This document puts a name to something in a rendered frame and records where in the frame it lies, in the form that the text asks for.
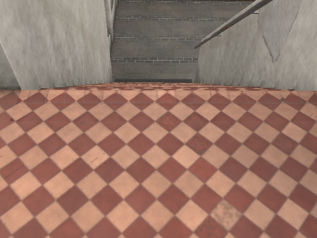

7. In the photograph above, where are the stairs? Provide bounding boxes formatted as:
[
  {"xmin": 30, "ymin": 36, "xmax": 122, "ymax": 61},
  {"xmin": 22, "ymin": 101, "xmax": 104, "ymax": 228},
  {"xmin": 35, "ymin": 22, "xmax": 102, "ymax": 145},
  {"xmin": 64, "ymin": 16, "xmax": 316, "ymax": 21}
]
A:
[{"xmin": 41, "ymin": 82, "xmax": 294, "ymax": 91}]

